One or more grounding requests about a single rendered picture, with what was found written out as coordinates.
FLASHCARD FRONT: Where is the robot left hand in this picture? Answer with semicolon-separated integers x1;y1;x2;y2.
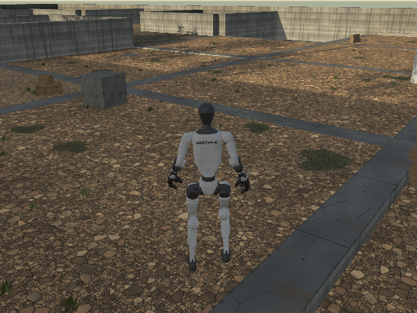
167;176;182;189

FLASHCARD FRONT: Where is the right robot shin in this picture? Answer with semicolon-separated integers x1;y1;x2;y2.
221;209;230;254

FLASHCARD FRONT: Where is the right robot forearm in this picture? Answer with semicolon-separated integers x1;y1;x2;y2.
233;157;248;181

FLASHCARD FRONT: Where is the robot right hand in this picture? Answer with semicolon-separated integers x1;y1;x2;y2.
235;178;250;193

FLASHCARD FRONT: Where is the left robot forearm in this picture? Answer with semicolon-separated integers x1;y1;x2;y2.
169;158;181;179

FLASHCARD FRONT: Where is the robot shin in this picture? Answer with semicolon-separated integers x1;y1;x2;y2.
188;219;197;263
221;209;230;254

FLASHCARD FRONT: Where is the left robot upper arm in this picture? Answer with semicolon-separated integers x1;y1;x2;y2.
175;132;194;168

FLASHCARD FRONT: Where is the left robot shin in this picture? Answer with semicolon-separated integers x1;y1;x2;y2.
188;219;197;263

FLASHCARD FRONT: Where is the right robot upper arm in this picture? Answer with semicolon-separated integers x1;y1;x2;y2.
220;131;240;167

